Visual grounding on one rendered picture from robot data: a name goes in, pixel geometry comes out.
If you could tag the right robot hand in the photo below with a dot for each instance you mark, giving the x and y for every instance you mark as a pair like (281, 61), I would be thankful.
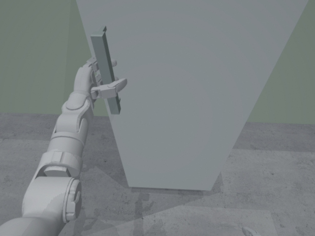
(249, 232)

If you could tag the left robot hand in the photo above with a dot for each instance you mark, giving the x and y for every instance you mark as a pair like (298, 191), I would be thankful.
(87, 81)

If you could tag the handle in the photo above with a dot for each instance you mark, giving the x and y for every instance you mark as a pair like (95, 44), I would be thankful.
(102, 54)

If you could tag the left robot forearm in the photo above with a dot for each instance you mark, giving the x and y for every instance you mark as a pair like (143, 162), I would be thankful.
(64, 154)

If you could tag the fridge door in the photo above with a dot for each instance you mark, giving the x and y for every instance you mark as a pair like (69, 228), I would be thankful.
(195, 69)

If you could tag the robot left upper arm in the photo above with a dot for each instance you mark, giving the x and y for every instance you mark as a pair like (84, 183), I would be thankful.
(51, 202)

